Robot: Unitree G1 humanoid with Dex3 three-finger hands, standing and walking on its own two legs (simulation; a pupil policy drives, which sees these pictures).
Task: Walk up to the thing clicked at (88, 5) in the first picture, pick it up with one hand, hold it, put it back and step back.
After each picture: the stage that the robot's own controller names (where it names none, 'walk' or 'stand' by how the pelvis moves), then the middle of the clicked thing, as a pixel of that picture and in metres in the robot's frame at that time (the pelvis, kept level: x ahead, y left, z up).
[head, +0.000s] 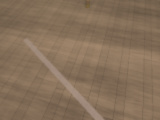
stand; (87, 3) +2.17 -0.10 -0.72
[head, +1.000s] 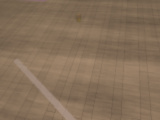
walk; (78, 17) +2.04 +0.19 -0.70
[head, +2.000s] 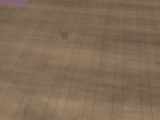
walk; (64, 34) +1.40 +0.30 -0.72
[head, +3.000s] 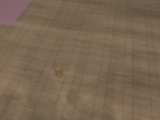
walk; (58, 71) +0.85 +0.25 -0.71
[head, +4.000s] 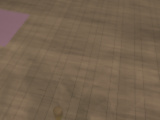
walk; (58, 113) +0.49 +0.17 -0.70
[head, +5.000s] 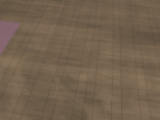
stand; out of the picture +0.30 +0.16 -0.70
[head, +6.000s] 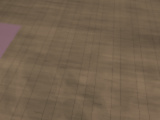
stand; out of the picture +0.29 +0.17 -0.72
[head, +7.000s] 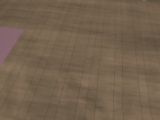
stand; out of the picture +0.28 +0.16 -0.73
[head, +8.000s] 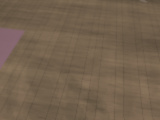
stand; out of the picture +0.28 +0.16 -0.73
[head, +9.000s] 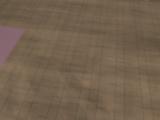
go down; out of the picture +0.27 +0.16 -0.73
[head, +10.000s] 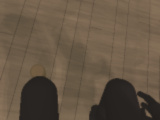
go down; (38, 73) +0.37 +0.18 -0.35
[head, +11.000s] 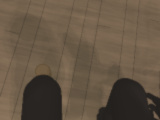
go down; (44, 73) +0.36 +0.18 -0.32
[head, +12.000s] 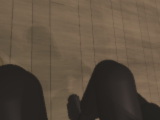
close in; out of the picture +0.35 +0.22 -0.22
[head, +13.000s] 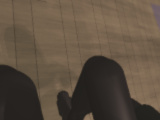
close; out of the picture +0.36 +0.23 -0.21
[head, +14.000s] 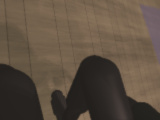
close; out of the picture +0.37 +0.23 -0.21
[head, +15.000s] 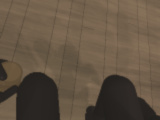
lift; (9, 79) +0.30 +0.25 -0.10
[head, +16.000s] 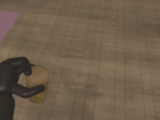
lift; (37, 85) +0.32 +0.15 +0.03
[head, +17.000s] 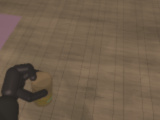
hold; (42, 89) +0.31 +0.15 +0.00
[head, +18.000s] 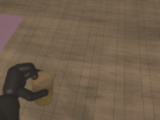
hold; (43, 89) +0.31 +0.15 +0.00
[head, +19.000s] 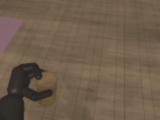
crouch; (46, 89) +0.31 +0.13 +0.00
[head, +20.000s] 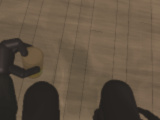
crouch; (33, 63) +0.39 +0.17 -0.10
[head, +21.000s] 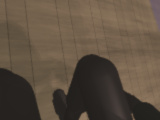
lower; out of the picture +0.39 +0.25 -0.22
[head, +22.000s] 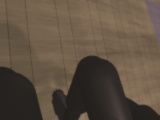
lower; out of the picture +0.38 +0.25 -0.22
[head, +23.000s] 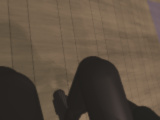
lower; out of the picture +0.38 +0.25 -0.22
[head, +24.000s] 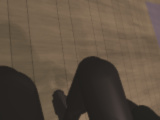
lower; out of the picture +0.37 +0.25 -0.22
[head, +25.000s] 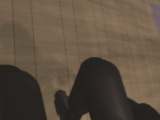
open; out of the picture +0.35 +0.23 -0.23
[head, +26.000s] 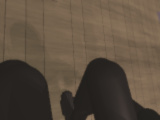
stand; out of the picture +0.35 +0.22 -0.22
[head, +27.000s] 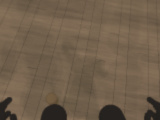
walk; (52, 99) +0.35 +0.17 -0.52
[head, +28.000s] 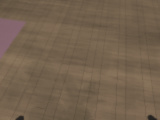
stand; out of the picture +0.32 +0.16 -0.66
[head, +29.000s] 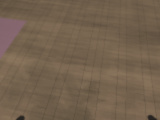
stand; out of the picture +0.32 +0.16 -0.66
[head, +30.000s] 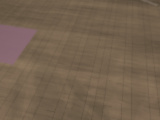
stand; out of the picture +0.34 +0.14 -0.72
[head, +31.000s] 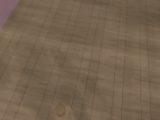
walk; (60, 111) +0.37 +0.10 -0.70
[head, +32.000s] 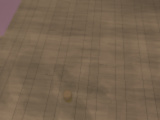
walk; (67, 96) +0.50 +0.14 -0.69
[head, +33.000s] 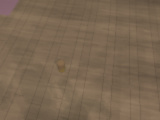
walk; (61, 66) +0.80 +0.19 -0.70
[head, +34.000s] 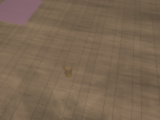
stand; (68, 71) +0.90 +0.14 -0.71
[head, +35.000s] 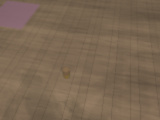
stand; (66, 73) +0.91 +0.17 -0.73
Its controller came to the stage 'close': yes
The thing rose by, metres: 0.70
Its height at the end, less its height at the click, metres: +0.00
